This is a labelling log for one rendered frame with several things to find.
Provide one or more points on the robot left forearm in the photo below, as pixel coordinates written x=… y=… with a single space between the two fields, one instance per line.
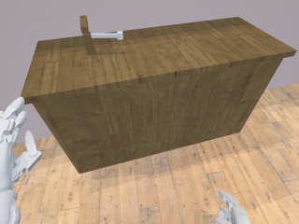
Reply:
x=9 y=211

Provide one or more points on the robot left hand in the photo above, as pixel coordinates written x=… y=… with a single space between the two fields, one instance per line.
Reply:
x=10 y=123

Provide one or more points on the counter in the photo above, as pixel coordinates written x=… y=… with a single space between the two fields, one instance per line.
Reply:
x=108 y=101

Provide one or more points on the tap lever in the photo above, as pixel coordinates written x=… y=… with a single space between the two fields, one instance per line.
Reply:
x=118 y=35

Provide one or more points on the robot right hand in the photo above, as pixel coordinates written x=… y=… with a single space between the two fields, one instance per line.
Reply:
x=237 y=215

